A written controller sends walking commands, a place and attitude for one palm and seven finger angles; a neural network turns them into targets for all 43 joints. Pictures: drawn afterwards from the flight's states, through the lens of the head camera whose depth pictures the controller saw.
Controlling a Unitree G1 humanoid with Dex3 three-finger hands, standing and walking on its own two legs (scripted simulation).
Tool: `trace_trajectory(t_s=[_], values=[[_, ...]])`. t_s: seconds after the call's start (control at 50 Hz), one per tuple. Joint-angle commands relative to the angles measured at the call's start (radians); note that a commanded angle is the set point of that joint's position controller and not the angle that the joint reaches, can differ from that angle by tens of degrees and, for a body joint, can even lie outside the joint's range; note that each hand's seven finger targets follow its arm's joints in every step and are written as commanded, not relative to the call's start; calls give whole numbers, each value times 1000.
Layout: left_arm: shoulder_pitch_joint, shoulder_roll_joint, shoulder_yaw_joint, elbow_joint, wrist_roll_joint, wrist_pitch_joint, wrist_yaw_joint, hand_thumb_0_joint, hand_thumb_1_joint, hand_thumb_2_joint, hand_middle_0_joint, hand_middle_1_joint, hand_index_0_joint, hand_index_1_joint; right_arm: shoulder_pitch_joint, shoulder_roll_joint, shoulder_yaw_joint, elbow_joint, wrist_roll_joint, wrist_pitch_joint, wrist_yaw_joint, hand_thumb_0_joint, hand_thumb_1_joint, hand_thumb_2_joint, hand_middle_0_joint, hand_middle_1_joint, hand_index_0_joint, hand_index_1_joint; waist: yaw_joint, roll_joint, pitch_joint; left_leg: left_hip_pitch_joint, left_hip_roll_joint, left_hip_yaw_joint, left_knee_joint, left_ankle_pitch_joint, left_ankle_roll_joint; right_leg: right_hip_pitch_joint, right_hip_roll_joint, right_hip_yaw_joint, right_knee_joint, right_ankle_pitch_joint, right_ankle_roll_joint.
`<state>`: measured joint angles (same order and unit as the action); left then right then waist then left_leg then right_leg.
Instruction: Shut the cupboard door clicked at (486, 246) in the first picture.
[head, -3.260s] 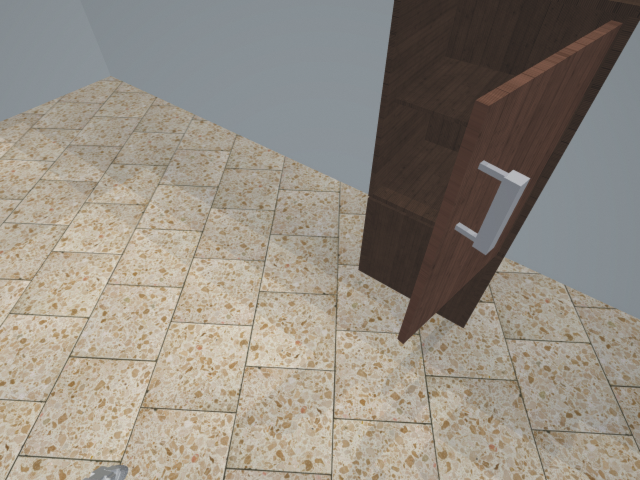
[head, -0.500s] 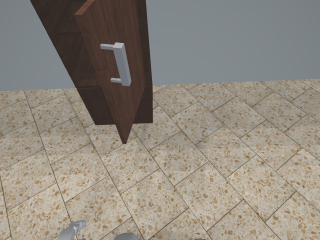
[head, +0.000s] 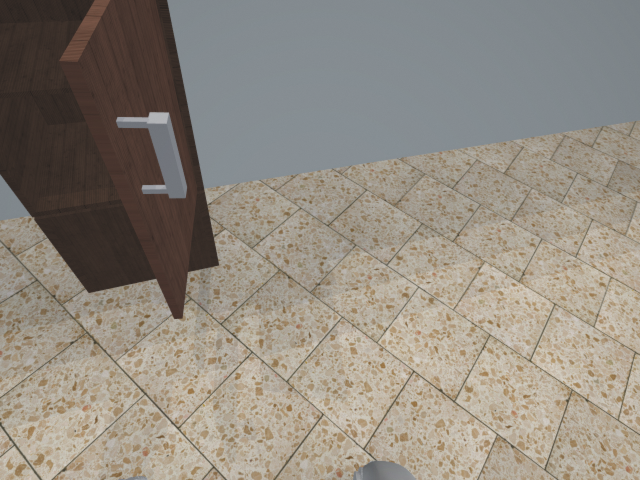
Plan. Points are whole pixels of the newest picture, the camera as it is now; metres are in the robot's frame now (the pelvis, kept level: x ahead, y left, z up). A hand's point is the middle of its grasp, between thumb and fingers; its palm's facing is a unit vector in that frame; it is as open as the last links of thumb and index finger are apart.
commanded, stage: walk around to get in front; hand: left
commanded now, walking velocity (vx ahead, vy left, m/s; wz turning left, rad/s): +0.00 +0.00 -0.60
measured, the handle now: (153, 158) +0.51 +0.29 +0.07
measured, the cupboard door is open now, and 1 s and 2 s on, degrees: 78 78 78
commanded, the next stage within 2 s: none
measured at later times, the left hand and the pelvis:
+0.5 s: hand out of the picture +0.14 +0.12 -0.16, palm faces -0.29 -0.93 -0.24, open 7.4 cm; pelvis -0.02 -0.04 -0.01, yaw -18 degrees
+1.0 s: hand (217, 465) +0.16 +0.15 -0.17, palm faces -0.56 -0.81 -0.18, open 7.4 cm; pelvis -0.02 +0.02 +0.00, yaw -37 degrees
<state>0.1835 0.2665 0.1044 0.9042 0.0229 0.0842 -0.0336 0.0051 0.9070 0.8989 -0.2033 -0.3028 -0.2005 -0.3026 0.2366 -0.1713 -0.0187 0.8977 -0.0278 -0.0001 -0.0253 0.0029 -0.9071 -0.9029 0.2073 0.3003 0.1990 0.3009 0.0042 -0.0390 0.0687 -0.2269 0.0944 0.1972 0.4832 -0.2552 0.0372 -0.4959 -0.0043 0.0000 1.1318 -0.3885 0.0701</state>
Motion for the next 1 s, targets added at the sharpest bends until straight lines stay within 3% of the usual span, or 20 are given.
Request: trace_trajectory(t_s=[0.0,0.12,0.18,0.2,0.22,0.24,0.26,0.32,0.36,0.52,0.6,0.62,0.64,0.66,0.68,0.7,0.72,0.76,0.92,0.98], values=[[-66,27,-1,-97,-2,-21,-7,0,900,900,-200,-300,-200,-300,55,-212,-72,-33,5,-16,-13,0,-900,-900,200,300,200,300,-46,180,-80,190,269,-152,-164,307,106,-70,-51,-33,-116,-39,9],[-91,13,-13,-99,1,-35,-2,0,900,900,-200,-300,-200,-300,71,-235,-93,0,0,-7,1,0,-900,-900,200,300,200,300,-66,247,-106,181,299,-62,-79,429,87,67,-30,-101,-353,-62,-20],[-16,32,-7,-77,0,-54,6,0,900,900,-200,-300,-200,-300,51,-236,-96,1,4,-3,8,0,-900,-900,200,300,200,300,-18,201,-146,112,282,15,66,391,11,257,-13,-121,-625,124,-53],[53,89,2,-57,3,-65,15,0,900,900,-200,-300,-200,-300,54,-214,-91,-8,12,0,14,0,-900,-900,200,300,200,300,21,81,-176,-12,250,52,226,272,-48,429,-80,-36,-741,268,-86],[109,207,21,-42,11,-80,32,0,900,900,-200,-300,-200,-300,35,-130,-68,-55,13,6,21,0,-900,-900,200,300,200,300,49,-244,-173,-333,105,67,446,-268,-109,596,-338,326,-790,596,-186],[152,237,28,-35,-7,-70,44,0,900,900,-200,-300,-200,-300,-26,-131,-62,-88,11,21,11,0,-900,-900,200,300,200,300,76,-210,-170,-391,58,-78,599,-387,-113,518,-414,358,-762,771,-266],[122,226,36,-41,-8,-67,52,0,900,900,-200,-300,-200,-300,-54,-129,-58,-90,13,30,1,0,-900,-900,200,300,200,300,61,-253,-164,-413,50,-153,660,-345,-110,480,-359,366,-781,702,-270],[-31,136,10,-79,-6,-64,52,0,900,900,-200,-300,-200,-300,-41,-154,-67,-47,6,33,5,0,-900,-900,200,300,200,300,-4,-103,-97,-363,59,-177,662,-155,-123,366,-242,231,-783,507,-237],[-38,138,4,-85,-5,-68,46,0,900,900,-200,-300,-200,-300,-14,-145,-65,-33,4,38,6,0,-900,-900,200,300,200,300,-16,-94,-100,-314,36,-158,617,-121,-131,327,-207,209,-787,488,-226],[-2,168,15,-78,4,-58,40,0,900,900,-200,-300,-200,-300,-69,-143,-59,-76,16,23,0,0,-900,-900,200,300,200,300,16,-108,-110,-214,-28,-159,347,-172,-116,309,-202,359,-774,424,-258],[-61,166,17,-98,-4,-45,39,0,900,900,-200,-300,-200,-300,40,-148,-56,-60,23,9,-12,0,-900,-900,200,300,200,300,-38,-116,-136,3,-57,-150,52,-55,-92,204,-154,388,-703,417,-200],[-69,132,10,-102,-10,-42,37,0,900,900,-200,-300,-200,-300,80,-168,-58,-51,24,0,-16,0,-900,-900,200,300,200,300,-59,-39,-149,124,-11,-192,-90,-2,-76,115,-91,342,-625,340,-151],[-39,68,1,-124,-18,-36,29,0,900,900,-200,-300,-200,-300,79,-259,-70,-60,11,-8,-18,0,-900,-900,200,300,200,300,-51,248,-141,214,216,-434,-220,-27,-8,-65,54,208,-439,56,-87],[-26,67,3,-130,-6,-33,23,0,900,900,-200,-300,-200,-300,44,-312,-78,-80,7,-3,-16,0,-900,-900,200,300,200,300,-39,370,-100,123,395,-559,-277,-36,71,-121,78,63,-178,-180,-35],[-36,105,15,-105,10,-28,21,0,900,900,-200,-300,-200,-300,1,-268,-70,-81,4,-7,-21,0,-900,-900,200,300,200,300,-38,319,-62,13,372,-540,-287,-41,78,-97,35,112,-37,-141,-22],[-32,112,27,-94,10,-30,8,0,900,900,-200,-300,-200,-300,-44,-231,-57,-99,2,-10,-21,0,-900,-900,200,300,200,300,-7,208,-27,-49,304,-447,-273,-34,74,-64,20,96,46,-77,-21],[-4,99,26,-81,11,-31,0,0,900,900,-200,-300,-200,-300,-90,-211,-49,-111,3,-15,-21,0,-900,-900,200,300,200,300,18,168,-40,-36,267,-354,-246,32,64,-68,5,71,82,-33,-16],[20,67,19,-67,6,-24,-6,0,900,900,-200,-300,-200,-300,-78,-198,-52,-101,4,-18,-19,0,-900,-900,200,300,200,300,13,168,-66,39,218,-238,-214,121,64,-79,-4,43,102,21,1],[-76,25,1,-84,2,-20,-7,0,900,900,-200,-300,-200,-300,63,-210,-79,-26,4,-11,-11,0,-900,-900,200,300,200,300,-60,204,-76,173,276,-160,-178,240,100,-48,-53,-39,-148,-45,12],[-87,9,-7,-84,0,-25,-6,0,900,900,-200,-300,-200,-300,67,-224,-87,-7,1,-8,-5,0,-900,-900,200,300,200,300,-62,228,-93,157,289,-105,-144,303,95,28,-44,-75,-258,-64,-3]])
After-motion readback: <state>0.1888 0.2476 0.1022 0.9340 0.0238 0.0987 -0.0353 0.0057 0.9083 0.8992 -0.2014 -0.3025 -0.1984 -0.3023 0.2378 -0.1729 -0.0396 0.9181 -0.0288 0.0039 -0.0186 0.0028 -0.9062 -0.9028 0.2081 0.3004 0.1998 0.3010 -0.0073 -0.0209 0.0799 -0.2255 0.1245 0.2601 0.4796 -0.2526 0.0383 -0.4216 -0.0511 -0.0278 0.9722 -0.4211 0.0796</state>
